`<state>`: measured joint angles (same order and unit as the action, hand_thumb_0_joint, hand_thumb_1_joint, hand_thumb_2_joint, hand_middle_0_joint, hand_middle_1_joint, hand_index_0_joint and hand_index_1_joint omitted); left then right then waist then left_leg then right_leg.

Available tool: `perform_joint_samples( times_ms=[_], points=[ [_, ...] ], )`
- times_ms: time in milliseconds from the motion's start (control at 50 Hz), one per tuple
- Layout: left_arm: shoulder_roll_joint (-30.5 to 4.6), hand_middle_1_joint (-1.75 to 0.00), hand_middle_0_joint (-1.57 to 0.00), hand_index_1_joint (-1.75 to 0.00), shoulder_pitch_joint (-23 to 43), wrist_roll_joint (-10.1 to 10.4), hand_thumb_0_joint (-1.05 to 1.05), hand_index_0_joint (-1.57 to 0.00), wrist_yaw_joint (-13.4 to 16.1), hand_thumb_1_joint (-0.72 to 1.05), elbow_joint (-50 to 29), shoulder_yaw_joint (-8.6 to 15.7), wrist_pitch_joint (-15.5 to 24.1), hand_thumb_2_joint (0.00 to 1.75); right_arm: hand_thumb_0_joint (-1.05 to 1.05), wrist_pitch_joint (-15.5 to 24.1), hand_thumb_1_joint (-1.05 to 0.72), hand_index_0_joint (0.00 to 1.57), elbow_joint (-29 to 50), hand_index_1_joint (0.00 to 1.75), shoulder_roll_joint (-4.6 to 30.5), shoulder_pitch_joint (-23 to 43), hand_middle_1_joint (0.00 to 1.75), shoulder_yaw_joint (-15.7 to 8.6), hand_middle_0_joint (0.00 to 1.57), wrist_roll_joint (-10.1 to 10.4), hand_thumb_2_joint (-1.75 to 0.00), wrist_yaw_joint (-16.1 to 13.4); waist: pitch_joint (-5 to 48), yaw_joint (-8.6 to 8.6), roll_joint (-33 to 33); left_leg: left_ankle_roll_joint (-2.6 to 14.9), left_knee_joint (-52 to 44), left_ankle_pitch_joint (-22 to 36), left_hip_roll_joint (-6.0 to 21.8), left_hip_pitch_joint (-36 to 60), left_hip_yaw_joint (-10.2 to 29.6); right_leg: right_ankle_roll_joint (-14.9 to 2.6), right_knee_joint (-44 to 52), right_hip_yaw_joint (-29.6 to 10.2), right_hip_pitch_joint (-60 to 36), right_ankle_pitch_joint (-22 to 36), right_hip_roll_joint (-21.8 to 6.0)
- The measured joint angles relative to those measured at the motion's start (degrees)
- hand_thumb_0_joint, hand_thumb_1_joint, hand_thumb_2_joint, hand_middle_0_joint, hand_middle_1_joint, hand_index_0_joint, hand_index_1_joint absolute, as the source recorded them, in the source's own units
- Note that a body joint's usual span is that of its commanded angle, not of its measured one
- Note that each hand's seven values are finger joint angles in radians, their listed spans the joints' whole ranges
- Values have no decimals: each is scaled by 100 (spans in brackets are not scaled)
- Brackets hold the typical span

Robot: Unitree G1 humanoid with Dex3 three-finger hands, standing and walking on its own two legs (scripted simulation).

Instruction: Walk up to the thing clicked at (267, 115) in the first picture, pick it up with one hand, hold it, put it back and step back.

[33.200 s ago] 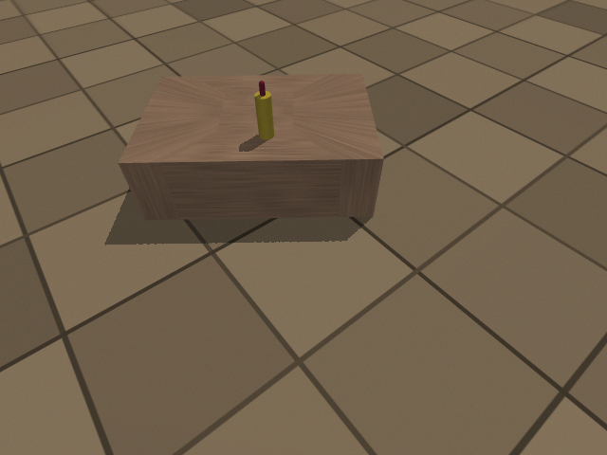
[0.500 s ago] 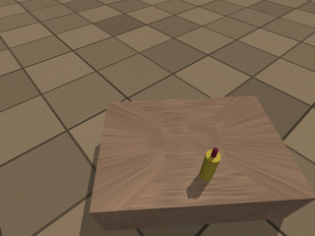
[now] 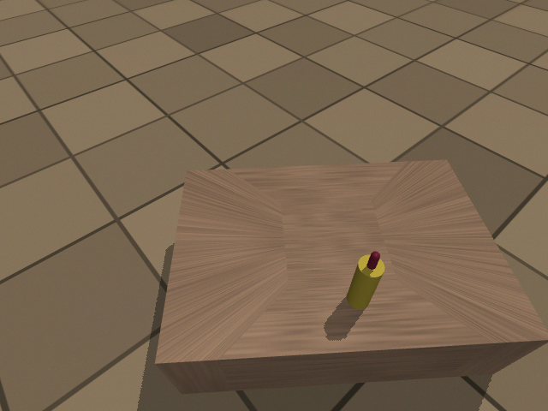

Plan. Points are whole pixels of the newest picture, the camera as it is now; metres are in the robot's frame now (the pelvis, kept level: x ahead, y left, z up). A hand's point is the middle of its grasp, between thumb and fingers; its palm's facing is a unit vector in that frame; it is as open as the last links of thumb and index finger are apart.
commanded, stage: step back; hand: right
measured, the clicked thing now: (366, 278) +0.50 -0.24 -0.33
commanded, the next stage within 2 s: none
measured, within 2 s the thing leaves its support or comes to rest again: neither
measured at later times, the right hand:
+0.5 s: hand out of the picture -0.02 -0.22 -0.15, palm faces +0.01 +0.90 -0.43, open 7.4 cm
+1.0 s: hand out of the picture -0.10 -0.23 -0.17, palm faces -0.05 +0.91 -0.42, open 7.4 cm
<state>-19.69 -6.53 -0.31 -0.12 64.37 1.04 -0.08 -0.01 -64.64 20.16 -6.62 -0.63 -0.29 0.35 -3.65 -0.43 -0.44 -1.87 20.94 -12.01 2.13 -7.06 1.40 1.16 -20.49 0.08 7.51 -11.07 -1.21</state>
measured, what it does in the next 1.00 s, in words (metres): walks backwards: right foot, then left foot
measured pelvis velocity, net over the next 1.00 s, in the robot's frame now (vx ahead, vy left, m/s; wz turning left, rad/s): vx -0.19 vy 0.05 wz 0.01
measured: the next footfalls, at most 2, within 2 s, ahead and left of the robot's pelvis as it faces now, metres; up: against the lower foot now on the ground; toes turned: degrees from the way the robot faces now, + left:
right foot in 0.68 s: -0.11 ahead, -0.08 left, +0.00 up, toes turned -1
left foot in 1.00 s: -0.17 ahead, +0.16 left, +0.00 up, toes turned -2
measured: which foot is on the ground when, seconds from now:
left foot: down 0.00-0.70, up 0.72-0.98, down 1.00-1.00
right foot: down 0.00-0.26, up 0.28-0.66, down 0.68-1.00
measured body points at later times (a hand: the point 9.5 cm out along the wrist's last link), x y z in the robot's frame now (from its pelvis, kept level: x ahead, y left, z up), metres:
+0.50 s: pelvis -0.08 +0.05 -0.02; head +0.00 +0.07 +0.42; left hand +0.06 +0.35 -0.16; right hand -0.02 -0.27 -0.13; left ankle -0.05 +0.14 -0.75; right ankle -0.12 -0.10 -0.67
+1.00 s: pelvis -0.19 +0.05 -0.03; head -0.13 +0.05 +0.42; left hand -0.06 +0.35 -0.13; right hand -0.10 -0.28 -0.14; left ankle -0.21 +0.16 -0.75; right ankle -0.15 -0.08 -0.75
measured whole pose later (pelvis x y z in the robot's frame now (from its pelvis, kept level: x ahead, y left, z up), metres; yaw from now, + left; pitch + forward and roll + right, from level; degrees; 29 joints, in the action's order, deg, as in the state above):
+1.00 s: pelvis -0.19 +0.05 -0.03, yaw +1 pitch -1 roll +0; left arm -21.1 -7.1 -1.6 0.9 43.6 3.0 -2.6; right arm -1.3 -49.3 23.3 -10.3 -2.9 -0.6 -1.1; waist -9.9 0.1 -0.2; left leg 0.6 38.3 -22.0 -2.0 -15.4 2.4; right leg 0.3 -37.9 1.1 20.3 -16.5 -1.8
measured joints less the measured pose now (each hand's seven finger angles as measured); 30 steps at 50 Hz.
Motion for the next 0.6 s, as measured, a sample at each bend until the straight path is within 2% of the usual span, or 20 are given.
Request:
perform_joint_samples(
  times_ms=[60,120,200,220,240,260,280,300,340,380,420,460,520,600],
  points=[
    [-47,-30,-20,-30,106,44,0,-21,14,90,-254,115,-44,90,0,-74,-90,21,254,30,80,133,30,-87,20,72,-90,24,-270,-23,-36,59,504,-148,13,-364,37,-24,-351,20,285,-86,24],
    [-97,-30,-20,-30,225,20,0,-21,21,90,-510,178,-127,90,0,-159,-90,21,518,30,185,223,30,-178,20,89,-90,26,-490,-41,-53,261,1162,-223,-28,-810,48,-24,-687,29,558,-160,0],
    [-149,-30,-20,-30,359,-98,0,-21,37,90,-839,197,-240,90,0,-267,-90,21,860,30,311,177,30,-289,20,67,-90,48,-620,-46,57,510,2435,-1222,-349,-1266,82,15,-1197,-75,946,-298,-167],
    [-175,-30,-20,-30,392,-120,0,-21,43,90,-912,194,-263,90,0,-265,-90,21,939,30,323,122,30,-308,20,65,-90,56,-615,-65,95,541,2484,-1253,-384,-1255,49,42,-1325,-94,1054,-335,-207],
    [-206,-30,-20,-30,428,-127,1,-21,51,90,-986,191,-287,90,0,-245,-90,21,1007,30,331,50,30,-323,20,58,-90,61,-598,-91,128,556,2294,-1038,-380,-1167,-3,78,-1476,-102,1172,-387,-238],
    [-229,-30,-20,-30,465,-112,1,-21,58,90,-1070,186,-314,90,0,-213,-90,21,1072,30,357,-46,30,-338,20,32,-90,63,-559,-115,109,489,1943,-752,-335,-1045,9,51,-1682,-87,1329,-467,-227],
    [-271,-30,-20,-30,551,-80,1,-21,77,90,-1141,199,-340,90,0,-181,-90,21,1089,30,327,-97,30,-368,20,-24,-90,44,-596,-117,171,411,1915,-941,-372,-1050,7,-43,-2003,-220,1501,-728,-183],
    [-317,-30,-20,-30,639,-61,1,-21,110,90,-1210,229,-364,90,0,-168,-90,21,1089,30,261,-124,30,-367,20,-68,-90,35,-689,-93,274,403,1993,-996,-417,-1085,-31,-138,-2425,-505,1639,-1191,-34],
    [-359,-30,-20,-30,712,-47,1,-21,190,90,-1291,264,-379,90,0,-172,-90,21,1091,30,144,-194,30,-306,20,-95,-90,40,-785,-120,354,427,2002,-931,-416,-1126,-14,-240,-3355,-927,1844,-1913,423],
    [-364,-30,-20,-30,685,-22,0,-21,227,91,-1321,254,-371,90,0,-188,-90,21,1106,30,46,-262,30,-261,20,-124,-90,4,-777,-129,375,446,1826,-775,-377,-1122,-16,-274,-4139,-1034,1996,-2030,736],
    [-343,-30,-20,-30,572,-9,0,-21,217,91,-1353,239,-350,90,0,-193,-90,21,1167,30,-5,-279,30,-240,20,-141,-90,-47,-769,-103,365,472,1641,-635,-332,-1098,-88,-238,-4578,-972,2029,-1948,837],
    [-309,-30,-20,-30,415,-29,0,-21,188,91,-1371,236,-348,90,0,-158,-90,21,1274,30,-36,-273,30,-239,20,-139,-90,-94,-776,-101,329,490,1515,-532,-291,-1077,-165,-157,-4598,-886,1902,-1922,816],
    [-267,-30,-20,-30,206,-51,0,-21,144,91,-1381,243,-367,90,0,-100,-90,21,1452,30,-54,-245,30,-225,20,-117,-90,-133,-800,-106,269,500,1444,-429,-237,-1099,-274,-63,-4112,-802,1582,-1937,698],
    [-234,-30,-20,-30,19,-73,0,-21,85,91,-1392,276,-350,90,0,-94,-90,21,1622,30,-7,-174,30,-178,20,-105,-90,-127,-811,-89,185,464,1556,-364,-166,-1259,-403,-73,-3044,-585,1135,-1797,456]
  ],
)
